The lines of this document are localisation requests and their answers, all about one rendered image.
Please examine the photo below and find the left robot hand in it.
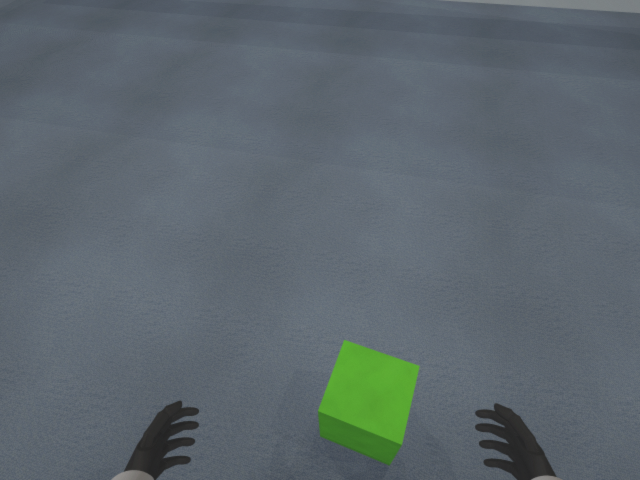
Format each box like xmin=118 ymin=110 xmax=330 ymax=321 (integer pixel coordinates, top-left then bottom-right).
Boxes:
xmin=124 ymin=401 xmax=199 ymax=480

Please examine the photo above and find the carton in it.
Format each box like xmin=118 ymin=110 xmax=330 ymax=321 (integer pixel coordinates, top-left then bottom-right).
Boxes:
xmin=318 ymin=340 xmax=420 ymax=466

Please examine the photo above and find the right robot hand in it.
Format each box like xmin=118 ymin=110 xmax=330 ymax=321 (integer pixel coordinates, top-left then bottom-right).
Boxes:
xmin=475 ymin=403 xmax=556 ymax=480

